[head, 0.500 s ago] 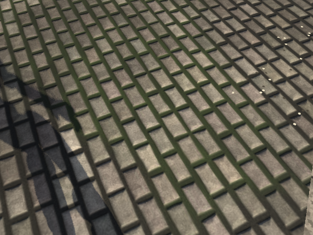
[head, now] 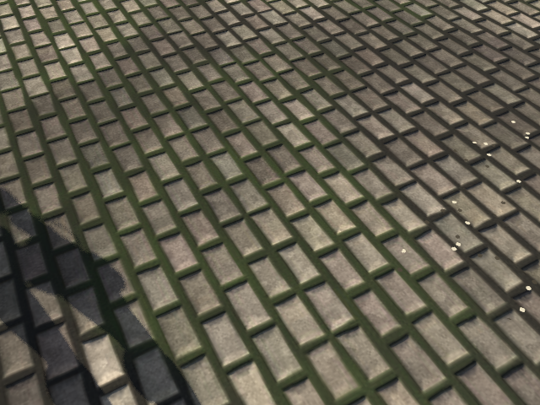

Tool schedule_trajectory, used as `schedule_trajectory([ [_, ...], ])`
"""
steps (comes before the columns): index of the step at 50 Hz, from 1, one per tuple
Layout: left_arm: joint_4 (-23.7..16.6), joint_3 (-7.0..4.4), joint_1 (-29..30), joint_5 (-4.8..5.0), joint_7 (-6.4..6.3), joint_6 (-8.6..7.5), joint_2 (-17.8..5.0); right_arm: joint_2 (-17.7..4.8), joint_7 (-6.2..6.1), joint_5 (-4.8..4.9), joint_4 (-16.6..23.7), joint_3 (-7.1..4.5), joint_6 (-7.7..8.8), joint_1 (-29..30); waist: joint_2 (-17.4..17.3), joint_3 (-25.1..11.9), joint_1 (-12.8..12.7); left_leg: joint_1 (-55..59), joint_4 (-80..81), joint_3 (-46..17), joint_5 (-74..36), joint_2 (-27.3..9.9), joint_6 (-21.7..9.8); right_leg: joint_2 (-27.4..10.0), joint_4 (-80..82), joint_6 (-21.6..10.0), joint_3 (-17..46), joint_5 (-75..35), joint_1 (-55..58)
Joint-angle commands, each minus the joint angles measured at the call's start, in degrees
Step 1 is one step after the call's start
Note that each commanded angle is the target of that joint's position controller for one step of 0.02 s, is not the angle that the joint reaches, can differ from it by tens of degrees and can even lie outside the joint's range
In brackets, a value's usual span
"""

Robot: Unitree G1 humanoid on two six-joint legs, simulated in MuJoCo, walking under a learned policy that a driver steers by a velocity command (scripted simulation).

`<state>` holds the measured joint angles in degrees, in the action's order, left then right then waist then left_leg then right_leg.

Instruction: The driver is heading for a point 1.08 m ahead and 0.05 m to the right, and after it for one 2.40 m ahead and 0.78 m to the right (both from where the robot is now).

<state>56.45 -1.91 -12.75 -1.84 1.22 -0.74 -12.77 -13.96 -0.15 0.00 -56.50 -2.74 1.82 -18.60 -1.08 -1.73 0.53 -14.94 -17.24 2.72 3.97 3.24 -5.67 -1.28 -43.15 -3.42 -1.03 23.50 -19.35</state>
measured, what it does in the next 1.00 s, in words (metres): walks ahead: right foot, then left foot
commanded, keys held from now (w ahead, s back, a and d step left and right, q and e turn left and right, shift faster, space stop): w+shift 0.94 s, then w+e+shift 0.06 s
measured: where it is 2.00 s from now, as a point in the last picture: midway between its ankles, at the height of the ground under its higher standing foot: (294, 163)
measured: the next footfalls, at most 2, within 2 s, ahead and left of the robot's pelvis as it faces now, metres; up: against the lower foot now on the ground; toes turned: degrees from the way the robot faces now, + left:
right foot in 0.10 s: +0.05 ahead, -0.12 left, +0.00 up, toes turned -3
left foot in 0.54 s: +0.37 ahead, +0.16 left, +0.00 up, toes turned +6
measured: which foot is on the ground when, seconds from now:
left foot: down 0.00-0.08, up 0.10-0.52, down 0.54-1.00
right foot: up 0.00-0.08, down 0.10-0.56, up 0.58-0.98, down 1.00-1.00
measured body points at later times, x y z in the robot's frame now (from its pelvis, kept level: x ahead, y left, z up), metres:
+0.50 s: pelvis +0.20 +0.02 -0.02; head +0.22 +0.02 +0.43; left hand +0.09 +0.27 -0.15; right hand +0.44 -0.20 -0.10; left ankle +0.33 +0.16 -0.73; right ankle +0.01 -0.12 -0.75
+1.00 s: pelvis +0.61 +0.07 -0.04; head +0.64 +0.06 +0.41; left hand +0.85 +0.29 -0.12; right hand +0.52 -0.18 -0.18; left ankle +0.34 +0.15 -0.74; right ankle +0.79 +0.00 -0.74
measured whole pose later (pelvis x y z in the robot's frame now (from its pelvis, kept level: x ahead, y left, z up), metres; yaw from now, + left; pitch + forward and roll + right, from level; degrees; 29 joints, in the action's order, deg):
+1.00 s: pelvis +0.61 +0.07 -0.04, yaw +1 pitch +2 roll +1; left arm 43.7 -0.8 2.7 -1.3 2.6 -3.9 -13.0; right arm -12.7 -0.5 -1.8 -59.7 -2.0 5.3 -28.9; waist -0.3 2.3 2.9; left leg 18.6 -9.0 5.3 25.0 1.9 -1.7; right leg 0.4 -30.6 -8.7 -7.4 2.1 -33.5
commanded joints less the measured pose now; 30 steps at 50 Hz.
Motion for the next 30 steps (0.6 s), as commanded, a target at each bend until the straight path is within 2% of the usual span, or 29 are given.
schedule_trajectory([
  [1, -0.75, -0.72, -5.56, 0.6, -0.16, -0.77, -3.46, -8.55, 0.04, 0.52, 4.75, -2.38, 0.72, 6.31, -4.99, 2.21, -4.13, -9.45, 15.2, -14.58, 30.12, -13.52, -3.78, 1.5, 8.19, -0.39, -4.28, -2.74, 9.45],
  [2, -0.26, -0.65, -7.27, 0.73, -0.37, -0.99, -3.21, -8.72, 0.07, 0.67, 5.14, -2.6, 0.55, 7.35, -4.17, 2.68, -4.96, -10.69, 14.15, -13.43, 29.89, -13.1, -3.19, 1.8, 12.54, -0.58, -5.81, -5.03, 12.01],
  [3, 1.0, -0.59, -11.12, 0.65, -0.7, -1.21, -2.94, -8.8, 0.03, 0.79, 5.95, -2.8, 0.29, 9.66, -2.89, 3.35, -6.94, -13.79, 11.8, -11.44, 30.26, -11.81, -1.87, 2.35, 18.48, -1.03, -7.72, -7.72, 16.83],
  [4, 3.23, -0.83, -17.35, 0.32, -1.17, -1.52, -3.73, -7.54, -0.02, 0.5, 7.63, -2.66, 0.1, 13.58, -0.55, 4.73, -9.65, -20.4, 5.7, -8.01, 29.45, -8.55, 0.81, 2.84, 24.21, -1.84, -7.85, -6.02, 24.14],
  [5, 4.77, -1.35, -21.92, -0.13, -1.87, -2.2, -6.02, -2.73, 0.1, 0.48, 9.59, -1.51, 0.13, 16.59, 11.77, 4.93, -11.15, -31.04, -13.23, -2.27, 27.03, -3.42, 2.5, -7.05, 32.39, -3.74, 6.44, 5.8, 30.74],
  [6, 2.19, -1.96, -15.43, 0.09, -2.3, -2.62, -9.45, 2.18, 0.41, 0.02, 11.49, -0.04, 0.5, 16.66, 17.71, 7.14, -6.94, -38.71, -28.63, -1.82, 18.28, -0.25, 3.08, -20.95, 38.81, -6.1, 28.69, 20.19, 25.32],
  [7, 0.87, -2.57, -10.28, 0.25, -2.84, -2.54, -10.29, -1.4, 1.2, -1.38, 12.18, -0.54, 0.76, 16.42, 8.98, 8.81, -3.93, -38.92, -33.01, -8.59, 10.7, -3.4, 2.26, -22.93, 39.82, -8.64, 31.78, 23.5, 18.14],
  [8, -0.98, -2.9, -5.34, 0.74, -2.62, -3.01, -10.64, -3.57, 2.03, -1.03, 11.62, -1.16, 1.06, 14.1, 6.7, 7.22, -0.64, -36.95, -34.39, -9.73, 6.84, -4.6, 2.92, -20.71, 39.32, -8.07, 28.36, 19.44, 16.71],
  [9, -1.76, -2.96, -4.11, 1.29, -2.11, -3.81, -10.09, -5.3, 2.43, -1.36, 11.1, -1.6, 1.36, 13.0, 4.95, 5.15, -0.03, -34.79, -34.93, -9.14, 4.87, -4.93, 4.01, -17.95, 39.29, -7.01, 23.66, 13.85, 17.4],
  [11, -1.51, -2.66, -6.6, 1.5, -1.64, -5.22, -8.35, -5.5, 3.04, -2.32, 10.58, -1.84, 1.04, 13.15, 5.1, 3.29, -0.9, -31.43, -36.13, -5.55, 1.93, -5.31, 5.81, -14.08, 39.69, -6.21, 16.42, 6.68, 17.29],
  [13, -0.15, -2.56, -10.63, 1.35, -1.38, -5.79, -7.08, -4.01, 3.34, -2.24, 11.98, -1.49, 0.38, 16.75, 5.53, 5.04, -2.45, -32.12, -34.87, -3.64, -0.12, -6.41, 6.62, -12.92, 40.77, -6.65, 13.84, 3.95, 17.55],
  [17, 0.12, -3.2, -14.04, 1.01, -1.28, -6.14, -8.03, -3.3, 3.71, -1.71, 14.54, -0.99, -0.03, 23.66, 6.6, 7.61, -4.92, -29.59, -26.14, -0.65, -2.11, -7.72, 6.84, -12.46, 42.66, -6.7, 9.92, -0.63, 18.83],
  [20, 0.58, -3.43, -15.72, 0.69, -1.36, -6.19, -8.58, -3.61, 3.99, -1.41, 16.52, -0.85, 0.12, 27.96, 7.54, 9.72, -6.38, -26.48, -19.81, 1.06, -1.65, -8.07, 5.22, -13.5, 43.48, -6.44, 7.09, -5.3, 21.08],
  [23, 1.68, -3.55, -16.79, 0.55, -1.34, -5.63, -9.16, -4.08, 4.07, -1.95, 17.63, -0.84, 0.37, 28.92, 8.63, 10.8, -6.3, -21.39, -14.99, 3.37, 3.67, -6.81, 2.34, -14.38, 41.09, -6.48, 3.79, -17.23, 23.85],
  [24, 1.87, -3.62, -16.16, 0.62, -1.35, -5.37, -9.76, -4.37, 3.86, -2.25, 17.47, -0.98, 0.44, 27.08, 9.31, 9.93, -4.91, -16.75, -13.6, 4.77, 6.94, -5.21, 1.02, -14.4, 37.73, -6.24, 2.1, -28.11, 23.63],
  [25, 2.05, -3.75, -15.49, 0.71, -1.31, -5.2, -10.65, -5.16, 3.34, -2.4, 16.35, -1.45, 0.62, 22.32, 9.78, 6.99, -2.31, -9.09, -13.34, 6.25, 9.3, -2.68, -0.35, -14.21, 30.72, -6.03, 0.11, -44.81, 22.99],
  [26, 1.91, -3.81, -13.64, 0.82, -1.34, -4.93, -11.27, -6.44, 2.57, -2.5, 12.61, -2.27, 1.04, 10.18, 8.36, 1.11, 3.75, 5.29, -12.29, 7.23, 8.76, -0.21, -1.62, -12.47, 17.26, -5.22, -3.1, -56.36, 18.89],
  [27, 0.83, -3.56, -11.47, 0.74, -1.39, -4.86, -10.93, -9.77, 1.55, -3.24, 7.74, -3.64, 1.77, -4.75, 5.19, -7.11, 10.25, 25.31, -13.77, 2.61, 12.33, -3.5, -3.11, -9.2, -0.45, -4.24, -4.69, -48.57, 5.98],
  [28, -3.17, -1.72, -12.11, 2.06, -0.48, -5.33, -3.25, -18.18, 0.67, -4.45, 6.4, -5.54, 2.22, -13.31, -13.7, -15.64, 11.13, 42.11, -5.78, -25.5, 40.85, -21.52, -6.99, -1.35, -24.36, -1.91, -4.28, -14.16, -15.68],
  [29, -3.66, -2.5, -9.37, 2.06, -0.35, -6.5, -5.47, -17.42, 1.0, -3.36, 6.21, -5.14, 2.44, -12.87, -13.16, -18.19, 10.46, 39.38, 5.79, -46.31, 51.48, -25.2, -7.01, 3.81, -34.71, -4.04, 6.88, 4.35, -23.24],
  [30, -5.31, -3.01, -3.65, 2.0, -0.38, -6.53, -6.79, -14.19, 1.06, -3.26, 6.32, -4.26, 2.38, -4.66, -7.15, -6.46, 6.79, 31.57, 3.91, -37.0, 42.46, -23.23, -5.22, -0.67, -38.12, -5.12, 7.45, -2.25, -29.52],
])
